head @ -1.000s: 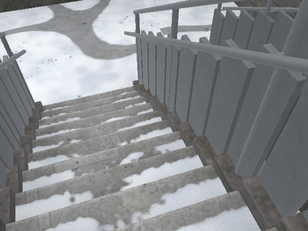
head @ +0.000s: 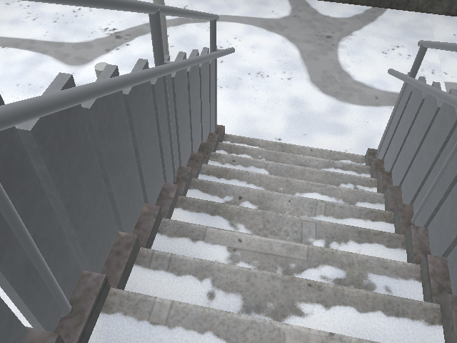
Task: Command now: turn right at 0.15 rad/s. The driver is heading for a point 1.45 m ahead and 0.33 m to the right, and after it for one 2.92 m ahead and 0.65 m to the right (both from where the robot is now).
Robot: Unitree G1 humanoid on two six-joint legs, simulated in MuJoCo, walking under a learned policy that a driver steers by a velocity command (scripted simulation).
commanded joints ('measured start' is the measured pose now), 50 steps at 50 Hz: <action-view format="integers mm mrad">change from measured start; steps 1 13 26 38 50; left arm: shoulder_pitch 97 343 133 11 72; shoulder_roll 112 129 123 129 169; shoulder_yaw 25 37 37 29 36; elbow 0 93 -70 -145 -33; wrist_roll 19 63 21 -7 60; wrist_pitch -19 -58 -81 -48 0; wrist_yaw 0 78 -10 -12 -2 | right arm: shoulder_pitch -35 -155 -49 -5 73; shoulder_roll -166 -98 -94 -44 -232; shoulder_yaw -22 -81 -24 42 -75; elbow -52 -125 -142 -114 -67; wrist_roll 6 -55 -72 -13 -21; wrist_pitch -40 -35 9 15 -31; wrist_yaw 52 -105 -91 -85 27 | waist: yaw -2 83 7 -8 -3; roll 162 -105 -62 -50 141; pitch -3 -98 -48 -115 75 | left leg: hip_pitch -3 -310 -427 -13 99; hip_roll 304 162 64 31 193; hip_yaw -277 12 -123 -109 -560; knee -141 158 670 -29 -420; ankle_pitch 308 -184 62 59 -469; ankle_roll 138 18 -189 -159 235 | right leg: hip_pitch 119 670 237 237 141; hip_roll -65 -67 -129 -153 78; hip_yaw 38 134 358 597 4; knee -172 -650 -658 -541 -360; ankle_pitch -112 445 317 545 -352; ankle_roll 64 -220 -403 -403 -21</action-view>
